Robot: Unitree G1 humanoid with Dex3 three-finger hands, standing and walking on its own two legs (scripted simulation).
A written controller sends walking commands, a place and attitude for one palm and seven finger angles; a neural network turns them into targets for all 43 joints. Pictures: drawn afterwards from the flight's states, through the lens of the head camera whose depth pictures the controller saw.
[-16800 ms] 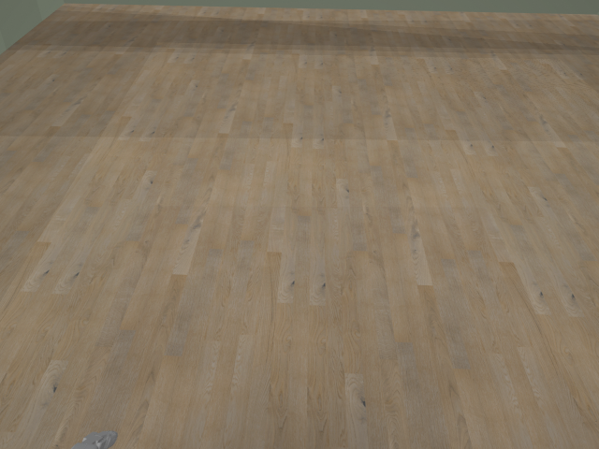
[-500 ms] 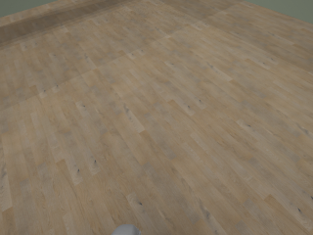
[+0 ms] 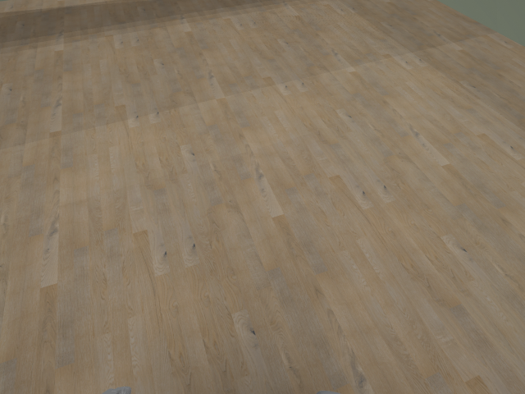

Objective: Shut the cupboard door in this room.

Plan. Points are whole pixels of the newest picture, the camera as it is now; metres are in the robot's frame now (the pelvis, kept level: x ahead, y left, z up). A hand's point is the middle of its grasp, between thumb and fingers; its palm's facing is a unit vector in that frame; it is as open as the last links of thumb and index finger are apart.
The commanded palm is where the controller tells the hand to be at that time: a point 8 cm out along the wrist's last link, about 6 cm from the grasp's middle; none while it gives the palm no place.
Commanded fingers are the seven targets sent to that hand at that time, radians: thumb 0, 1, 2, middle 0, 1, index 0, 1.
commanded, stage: turn or walk to find it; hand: left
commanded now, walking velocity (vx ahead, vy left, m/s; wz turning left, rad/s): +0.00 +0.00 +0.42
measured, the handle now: out of the picture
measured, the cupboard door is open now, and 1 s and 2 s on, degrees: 86 86 86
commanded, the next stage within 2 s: stand and wait in 1.30 s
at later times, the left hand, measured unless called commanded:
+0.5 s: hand out of the picture -0.04 +0.20 -0.18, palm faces +0.29 -0.93 -0.23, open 7.4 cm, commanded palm none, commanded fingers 0.00 0.90 0.90 -0.20 -0.30 -0.20 -0.30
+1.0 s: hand out of the picture -0.02 +0.20 -0.15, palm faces +0.42 -0.86 -0.28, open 7.4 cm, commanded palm none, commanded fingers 0.00 0.90 0.90 -0.20 -0.30 -0.20 -0.30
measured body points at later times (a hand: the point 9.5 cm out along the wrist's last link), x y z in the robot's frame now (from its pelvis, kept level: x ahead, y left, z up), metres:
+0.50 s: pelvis -0.03 +0.00 -0.01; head +0.01 +0.01 +0.44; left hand -0.06 +0.25 -0.16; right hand +0.11 -0.24 -0.15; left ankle -0.07 +0.11 -0.74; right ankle +0.00 -0.13 -0.74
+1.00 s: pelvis -0.04 -0.03 -0.01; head +0.00 -0.04 +0.44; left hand -0.04 +0.24 -0.13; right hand +0.10 -0.24 -0.17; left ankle -0.07 +0.10 -0.73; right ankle +0.01 -0.13 -0.74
